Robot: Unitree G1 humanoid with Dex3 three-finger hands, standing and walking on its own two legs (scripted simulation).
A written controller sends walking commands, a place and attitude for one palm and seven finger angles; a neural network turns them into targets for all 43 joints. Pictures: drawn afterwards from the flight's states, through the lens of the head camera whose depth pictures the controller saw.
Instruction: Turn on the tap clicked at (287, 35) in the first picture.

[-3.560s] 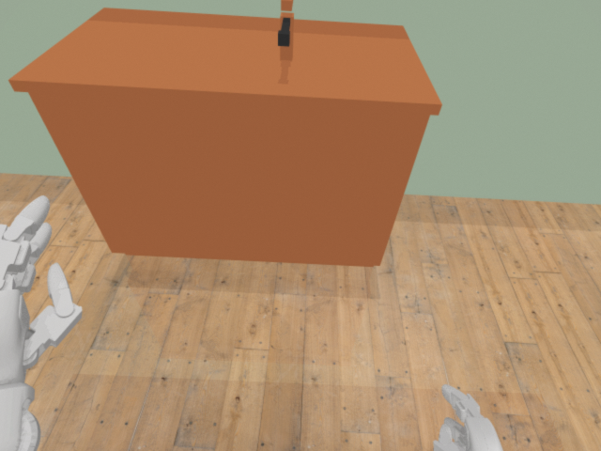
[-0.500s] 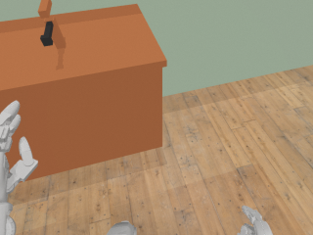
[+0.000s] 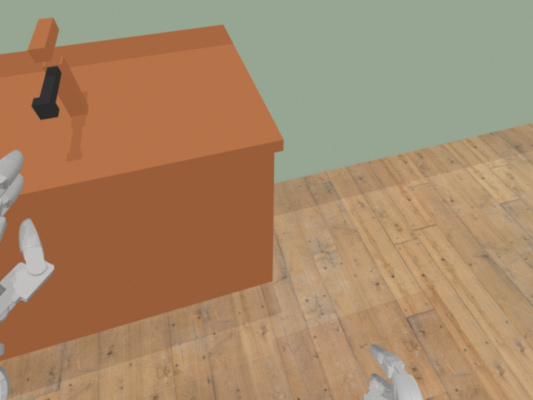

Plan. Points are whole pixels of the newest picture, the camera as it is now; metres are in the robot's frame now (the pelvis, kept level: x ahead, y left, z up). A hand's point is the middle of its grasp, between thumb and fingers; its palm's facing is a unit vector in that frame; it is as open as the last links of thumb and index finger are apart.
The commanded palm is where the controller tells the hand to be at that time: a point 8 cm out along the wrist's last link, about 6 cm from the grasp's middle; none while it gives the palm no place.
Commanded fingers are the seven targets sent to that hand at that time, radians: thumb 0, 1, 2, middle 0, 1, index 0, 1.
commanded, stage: take the last steps up to it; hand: left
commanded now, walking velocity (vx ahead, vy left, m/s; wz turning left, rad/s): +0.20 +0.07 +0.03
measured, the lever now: (45, 107) +0.52 +0.42 +0.15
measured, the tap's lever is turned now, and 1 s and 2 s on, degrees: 0 0 0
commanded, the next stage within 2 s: come to a stop and stand still in 0.24 s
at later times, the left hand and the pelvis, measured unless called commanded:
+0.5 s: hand (63, 191) +0.31 +0.27 +0.18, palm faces +0.45 -0.81 -0.38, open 7.4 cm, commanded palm +0.25 +0.30 +0.18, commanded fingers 0.00 0.90 0.90 -0.20 -0.30 -0.20 -0.30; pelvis +0.10 +0.02 +0.00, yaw +0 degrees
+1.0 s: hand (123, 201) +0.32 +0.21 +0.16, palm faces +0.36 -0.86 -0.37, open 7.4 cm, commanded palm +0.25 +0.24 +0.18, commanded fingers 0.00 0.90 0.90 -0.20 -0.30 -0.20 -0.30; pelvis +0.08 -0.03 +0.00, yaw -4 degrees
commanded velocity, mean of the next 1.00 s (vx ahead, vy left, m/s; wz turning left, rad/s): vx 0.00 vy -0.01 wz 0.01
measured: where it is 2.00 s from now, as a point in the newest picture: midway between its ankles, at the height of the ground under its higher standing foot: outside the picture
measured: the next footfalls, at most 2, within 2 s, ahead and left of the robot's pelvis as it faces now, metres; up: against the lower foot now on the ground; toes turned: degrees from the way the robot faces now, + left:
right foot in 0.04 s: +0.11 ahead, -0.11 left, +0.00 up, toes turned -9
left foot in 0.40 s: +0.14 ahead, +0.09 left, +0.00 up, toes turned -2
